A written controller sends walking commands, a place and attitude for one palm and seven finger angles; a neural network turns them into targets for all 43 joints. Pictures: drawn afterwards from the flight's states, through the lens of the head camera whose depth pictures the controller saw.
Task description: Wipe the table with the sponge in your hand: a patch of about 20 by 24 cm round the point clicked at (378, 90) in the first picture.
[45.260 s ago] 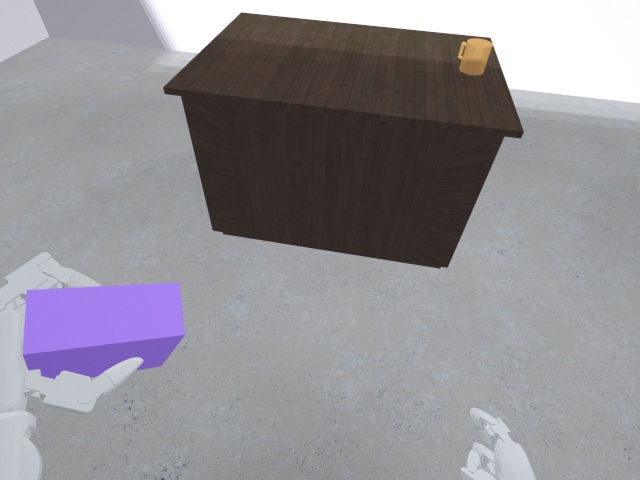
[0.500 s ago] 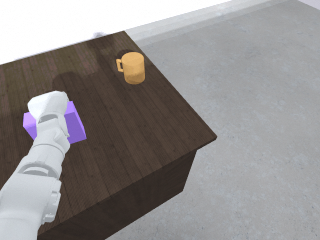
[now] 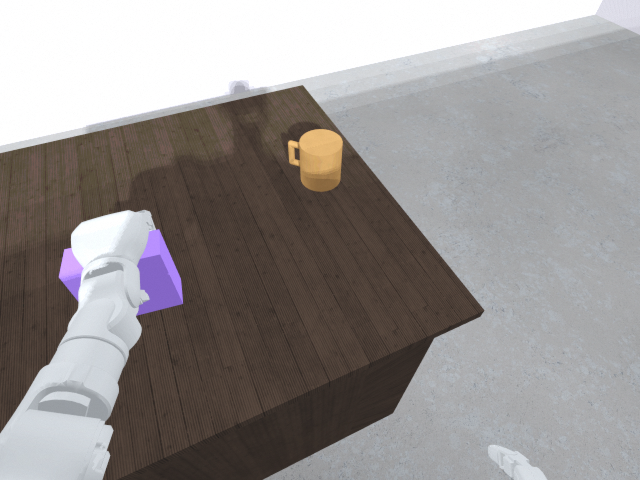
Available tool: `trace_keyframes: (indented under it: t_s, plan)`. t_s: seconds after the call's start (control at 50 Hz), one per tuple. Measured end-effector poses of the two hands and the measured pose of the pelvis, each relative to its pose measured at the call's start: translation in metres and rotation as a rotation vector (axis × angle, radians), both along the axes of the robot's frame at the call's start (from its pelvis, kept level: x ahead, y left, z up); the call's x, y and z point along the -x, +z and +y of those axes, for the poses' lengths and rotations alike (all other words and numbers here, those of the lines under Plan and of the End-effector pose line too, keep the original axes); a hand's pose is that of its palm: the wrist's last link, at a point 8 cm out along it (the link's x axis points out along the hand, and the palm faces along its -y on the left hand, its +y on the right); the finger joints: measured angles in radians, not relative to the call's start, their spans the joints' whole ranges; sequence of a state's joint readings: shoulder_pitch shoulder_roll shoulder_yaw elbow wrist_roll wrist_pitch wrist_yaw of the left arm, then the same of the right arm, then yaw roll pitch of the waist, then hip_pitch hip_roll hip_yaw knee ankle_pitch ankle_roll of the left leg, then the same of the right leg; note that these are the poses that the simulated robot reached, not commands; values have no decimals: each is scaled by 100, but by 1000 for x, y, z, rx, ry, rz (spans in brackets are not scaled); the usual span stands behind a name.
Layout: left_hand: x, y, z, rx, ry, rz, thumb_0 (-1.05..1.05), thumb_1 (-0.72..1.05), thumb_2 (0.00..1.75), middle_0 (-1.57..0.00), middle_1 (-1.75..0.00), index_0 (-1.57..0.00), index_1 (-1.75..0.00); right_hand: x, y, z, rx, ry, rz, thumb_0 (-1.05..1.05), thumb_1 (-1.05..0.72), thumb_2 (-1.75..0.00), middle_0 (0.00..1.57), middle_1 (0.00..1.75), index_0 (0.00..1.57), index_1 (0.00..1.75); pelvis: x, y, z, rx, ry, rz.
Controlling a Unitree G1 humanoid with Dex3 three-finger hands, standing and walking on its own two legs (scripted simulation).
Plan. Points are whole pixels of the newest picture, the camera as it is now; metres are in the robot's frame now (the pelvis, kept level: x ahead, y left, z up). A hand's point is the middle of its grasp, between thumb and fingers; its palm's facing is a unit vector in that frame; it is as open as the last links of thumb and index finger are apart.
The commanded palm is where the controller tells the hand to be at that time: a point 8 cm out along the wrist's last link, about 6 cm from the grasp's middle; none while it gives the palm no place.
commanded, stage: wipe back along the first lane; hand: left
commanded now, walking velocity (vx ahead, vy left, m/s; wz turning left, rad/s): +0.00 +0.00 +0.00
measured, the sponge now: (132, 286) +0.37 +0.31 -0.01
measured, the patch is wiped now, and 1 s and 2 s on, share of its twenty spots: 1.00 1.00 1.00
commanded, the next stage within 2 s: lift the sponge slowly off the table in 1.66 s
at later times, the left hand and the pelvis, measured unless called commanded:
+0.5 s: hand (119, 294) +0.33 +0.29 +0.03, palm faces -0.06 -0.05 -1.00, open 9.5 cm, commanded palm +0.30 +0.27 +0.07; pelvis -0.01 -0.01 +0.00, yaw +1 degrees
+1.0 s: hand (135, 323) +0.29 +0.26 +0.03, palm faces -0.02 -0.07 -1.00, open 9.5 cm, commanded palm +0.25 +0.24 +0.07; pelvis +0.00 -0.03 +0.00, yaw +0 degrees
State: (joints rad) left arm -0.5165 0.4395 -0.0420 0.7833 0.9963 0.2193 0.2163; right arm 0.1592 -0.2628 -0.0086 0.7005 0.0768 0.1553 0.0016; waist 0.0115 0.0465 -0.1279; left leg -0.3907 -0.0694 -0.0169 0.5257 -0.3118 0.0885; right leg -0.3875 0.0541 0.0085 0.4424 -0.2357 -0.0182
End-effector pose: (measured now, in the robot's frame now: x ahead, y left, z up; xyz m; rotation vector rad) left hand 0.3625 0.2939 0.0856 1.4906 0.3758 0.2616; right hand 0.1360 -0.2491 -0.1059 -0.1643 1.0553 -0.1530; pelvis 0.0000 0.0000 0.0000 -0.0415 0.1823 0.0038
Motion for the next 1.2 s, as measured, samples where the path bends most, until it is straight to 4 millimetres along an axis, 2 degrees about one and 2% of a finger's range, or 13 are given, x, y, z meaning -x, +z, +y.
trace_keyframes:
  t_s: [0.1,0.22,0.56,0.68,1.06,1.2]
  plan:
    - [12,1,8,1,32,-11,-1,-50,113,-75,-144,-79,-142,-15,3,9,-14,31,-24,1,-91,-90,20,30,20,30,-1,1,2,1,5,-11]
    - [27,0,9,-7,58,1,-1,-49,112,-74,-144,-78,-143,-22,4,14,-21,59,-34,1,-91,-90,20,30,20,30,2,1,1,1,22,-23]
    - [50,-2,-10,-27,55,2,-2,-47,112,-72,-147,-76,-146,-10,0,5,-19,60,-27,1,-91,-90,20,30,20,30,11,0,-9,-8,22,-49]
    - [59,-2,-18,-21,62,-7,-2,-47,112,-72,-147,-76,-146,-13,-1,0,-27,60,-39,1,-91,-90,20,30,20,30,10,0,-14,-12,18,-55]
    - [96,-2,-46,-4,67,-41,0,-46,112,-71,-148,-75,-147,-63,22,-5,-55,103,-204,1,-91,-90,20,30,20,30,3,2,-29,-22,2,-93]
    - [112,-2,-55,-3,64,-43,1,-46,111,-71,-148,-75,-147,-73,29,-2,-64,118,-244,1,-91,-90,20,30,20,30,6,2,-31,-26,-1,-110]
